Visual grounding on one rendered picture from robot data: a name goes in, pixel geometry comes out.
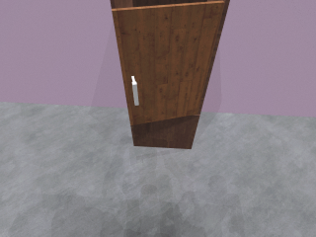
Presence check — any cupboard door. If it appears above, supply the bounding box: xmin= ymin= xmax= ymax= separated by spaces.
xmin=112 ymin=0 xmax=225 ymax=125

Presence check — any handle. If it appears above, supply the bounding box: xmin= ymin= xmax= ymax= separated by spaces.
xmin=131 ymin=76 xmax=139 ymax=106

